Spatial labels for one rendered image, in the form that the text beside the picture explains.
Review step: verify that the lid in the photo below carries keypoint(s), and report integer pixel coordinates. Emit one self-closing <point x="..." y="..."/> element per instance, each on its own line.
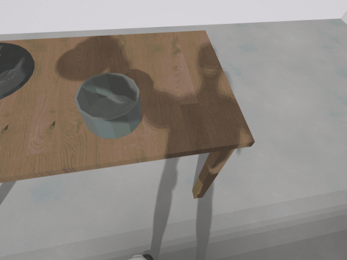
<point x="16" y="68"/>

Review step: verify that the pot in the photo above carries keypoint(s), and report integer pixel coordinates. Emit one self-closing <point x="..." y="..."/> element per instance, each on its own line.
<point x="110" y="105"/>

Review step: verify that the table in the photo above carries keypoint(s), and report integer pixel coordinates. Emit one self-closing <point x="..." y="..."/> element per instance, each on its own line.
<point x="188" y="106"/>

